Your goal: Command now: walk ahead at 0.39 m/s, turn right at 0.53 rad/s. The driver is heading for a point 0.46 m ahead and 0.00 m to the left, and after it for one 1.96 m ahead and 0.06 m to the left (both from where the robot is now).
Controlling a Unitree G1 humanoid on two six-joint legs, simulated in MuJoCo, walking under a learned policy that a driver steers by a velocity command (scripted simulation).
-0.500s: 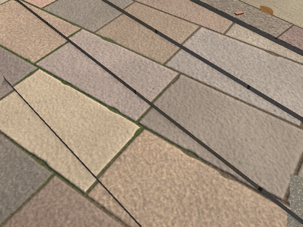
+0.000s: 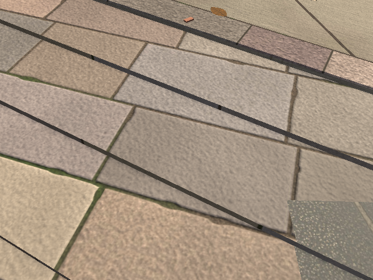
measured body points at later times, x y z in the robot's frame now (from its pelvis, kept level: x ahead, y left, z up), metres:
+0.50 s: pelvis +0.24 -0.08 +0.03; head +0.25 -0.08 +0.48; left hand +0.38 +0.17 -0.09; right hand +0.30 -0.37 -0.08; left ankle +0.29 +0.09 -0.63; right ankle +0.24 -0.17 -0.72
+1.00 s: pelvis +0.53 -0.02 +0.02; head +0.57 -0.01 +0.47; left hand +0.65 +0.27 -0.08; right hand +0.67 -0.29 -0.08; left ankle +0.56 +0.05 -0.71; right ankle +0.53 -0.20 -0.62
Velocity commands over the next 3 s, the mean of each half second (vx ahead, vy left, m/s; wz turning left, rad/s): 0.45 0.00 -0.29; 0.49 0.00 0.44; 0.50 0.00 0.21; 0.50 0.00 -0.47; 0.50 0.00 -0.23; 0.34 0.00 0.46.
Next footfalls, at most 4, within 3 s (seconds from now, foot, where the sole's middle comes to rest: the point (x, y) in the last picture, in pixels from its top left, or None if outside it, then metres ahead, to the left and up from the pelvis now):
0.26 right None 0.28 -0.18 -0.75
0.82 left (161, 255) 0.60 0.05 -0.75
1.26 right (199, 180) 0.91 -0.11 -0.72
1.68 left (130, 165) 0.99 0.18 -0.72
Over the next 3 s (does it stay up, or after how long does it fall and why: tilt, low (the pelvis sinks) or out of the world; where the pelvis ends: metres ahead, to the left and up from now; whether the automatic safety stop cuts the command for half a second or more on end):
stays up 1.51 -0.06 0.08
